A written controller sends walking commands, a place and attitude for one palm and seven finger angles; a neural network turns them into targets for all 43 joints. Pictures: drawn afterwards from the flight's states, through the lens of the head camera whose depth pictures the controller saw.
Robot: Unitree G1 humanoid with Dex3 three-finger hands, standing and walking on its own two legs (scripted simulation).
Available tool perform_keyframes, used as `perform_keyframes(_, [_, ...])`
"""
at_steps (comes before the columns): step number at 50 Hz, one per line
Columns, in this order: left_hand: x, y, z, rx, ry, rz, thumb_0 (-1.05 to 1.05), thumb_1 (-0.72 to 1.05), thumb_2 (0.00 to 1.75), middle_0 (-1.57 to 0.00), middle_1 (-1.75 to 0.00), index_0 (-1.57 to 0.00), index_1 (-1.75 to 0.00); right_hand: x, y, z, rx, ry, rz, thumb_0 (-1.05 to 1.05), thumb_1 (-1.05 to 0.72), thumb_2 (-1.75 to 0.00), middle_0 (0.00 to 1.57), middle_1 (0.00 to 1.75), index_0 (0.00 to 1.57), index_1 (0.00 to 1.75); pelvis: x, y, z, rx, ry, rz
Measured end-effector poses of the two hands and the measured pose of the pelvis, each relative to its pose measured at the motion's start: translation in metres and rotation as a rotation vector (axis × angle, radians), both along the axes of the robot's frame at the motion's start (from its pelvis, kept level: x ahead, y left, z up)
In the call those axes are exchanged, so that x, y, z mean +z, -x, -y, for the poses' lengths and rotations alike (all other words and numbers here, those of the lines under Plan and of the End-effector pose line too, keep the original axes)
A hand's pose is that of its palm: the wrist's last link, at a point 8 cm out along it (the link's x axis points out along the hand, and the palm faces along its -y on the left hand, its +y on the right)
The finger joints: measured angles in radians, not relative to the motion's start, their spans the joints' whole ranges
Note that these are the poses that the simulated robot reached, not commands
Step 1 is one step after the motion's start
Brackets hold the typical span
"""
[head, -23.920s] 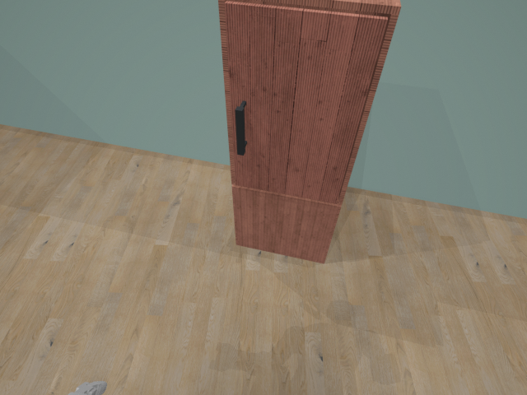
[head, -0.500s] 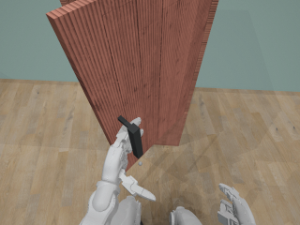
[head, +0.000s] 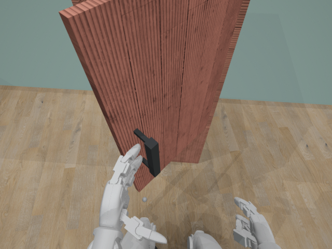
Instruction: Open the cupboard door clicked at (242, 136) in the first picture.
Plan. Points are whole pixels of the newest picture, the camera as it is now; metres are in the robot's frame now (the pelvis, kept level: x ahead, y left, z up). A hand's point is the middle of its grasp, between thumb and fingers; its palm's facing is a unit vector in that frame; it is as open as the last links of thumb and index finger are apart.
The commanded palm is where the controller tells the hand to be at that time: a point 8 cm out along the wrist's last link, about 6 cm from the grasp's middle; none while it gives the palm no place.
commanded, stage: slide the hand sideways off the handle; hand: left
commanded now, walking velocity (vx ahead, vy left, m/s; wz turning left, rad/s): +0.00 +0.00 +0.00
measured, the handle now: (147, 154) +0.33 +0.07 +0.04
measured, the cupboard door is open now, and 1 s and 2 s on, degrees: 51 50 50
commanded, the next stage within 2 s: draw the hand back to the body in 0.44 s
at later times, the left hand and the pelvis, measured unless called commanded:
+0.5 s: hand (120, 220) +0.19 +0.11 +0.03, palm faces -0.04 -1.00 -0.01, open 16.3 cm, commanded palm +0.16 +0.16 +0.03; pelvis +0.00 -0.02 -0.01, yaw +1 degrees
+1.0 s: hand (80, 216) +0.18 +0.15 +0.12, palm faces -0.05 -1.00 -0.05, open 16.3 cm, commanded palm +0.15 +0.21 +0.14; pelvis +0.00 +0.00 +0.04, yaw +1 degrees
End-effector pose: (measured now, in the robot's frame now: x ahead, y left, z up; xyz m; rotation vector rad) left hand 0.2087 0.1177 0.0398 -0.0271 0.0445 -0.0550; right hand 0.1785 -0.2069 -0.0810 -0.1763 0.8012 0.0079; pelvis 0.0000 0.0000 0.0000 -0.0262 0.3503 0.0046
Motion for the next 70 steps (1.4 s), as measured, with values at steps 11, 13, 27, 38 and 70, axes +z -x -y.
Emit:
perform_keyframes(11, [-0.004, 0.016, -0.018, -0.006, -0.035, -0.019, -0.01, -0.49, 0.30, -0.17, -0.31, -0.19, -0.32, -0.003, -0.015, 0.019, -0.014, 0.028, 0.025, 0.02, -0.91, -0.90, 0.21, 0.30, 0.21, 0.30, -0.007, -0.005, 0.012, 0.004, -0.003, -0.013])
perform_keyframes(13, [-0.002, 0.020, -0.023, 0.001, -0.040, -0.028, -0.01, -0.49, 0.30, -0.17, -0.31, -0.19, -0.32, -0.003, -0.016, 0.022, -0.023, 0.029, 0.028, 0.02, -0.91, -0.90, 0.20, 0.30, 0.20, 0.30, -0.007, -0.006, 0.014, 0.004, -0.004, -0.012])
perform_keyframes(27, [-0.004, 0.042, -0.041, -0.003, -0.027, -0.011, -0.01, -0.49, 0.30, -0.15, -0.30, -0.15, -0.30, -0.012, -0.012, 0.037, -0.058, 0.056, 0.060, 0.02, -0.91, -0.90, 0.20, 0.30, 0.20, 0.30, -0.016, 0.001, 0.021, 0.010, 0.001, -0.018])
perform_keyframes(38, [0.048, 0.043, -0.063, 0.029, -0.094, 0.047, -0.01, -0.49, 0.30, -0.15, -0.30, -0.15, -0.30, 0.007, 0.005, 0.026, -0.108, 0.017, 0.061, 0.02, -0.91, -0.90, 0.20, 0.29, 0.20, 0.30, 0.003, 0.005, 0.015, 0.008, 0.006, 0.048])
perform_keyframes(70, [0.167, 0.042, -0.153, 0.343, -0.400, -0.074, 0.00, 0.02, 0.52, -0.17, -0.30, -0.17, -0.30, 0.111, -0.029, -0.018, -0.057, 0.044, 0.167, 0.02, -0.91, -0.90, 0.21, 0.30, 0.21, 0.30, 0.093, -0.034, -0.018, 0.023, 0.001, 0.271])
